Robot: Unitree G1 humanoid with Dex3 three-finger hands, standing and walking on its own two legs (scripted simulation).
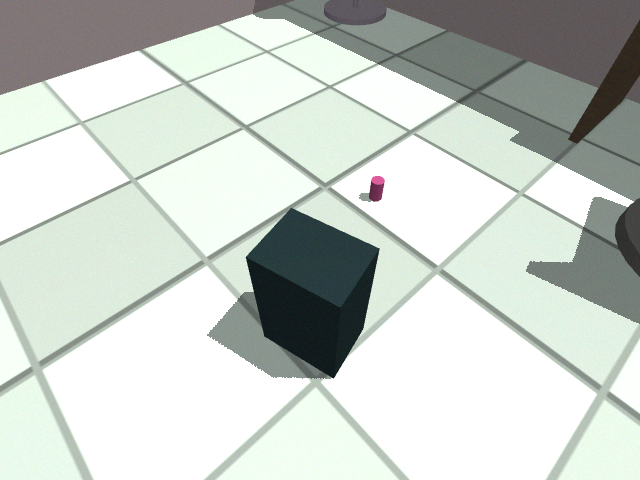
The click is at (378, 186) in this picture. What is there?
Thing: squat round
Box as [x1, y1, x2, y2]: [369, 176, 384, 201]
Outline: 380,176 374,176 371,179 369,197 370,199 375,201 381,198 384,180
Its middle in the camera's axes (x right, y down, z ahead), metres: +0.26 -0.23 +1.76
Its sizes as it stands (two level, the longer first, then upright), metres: 0.059 0.059 0.105
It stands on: the floor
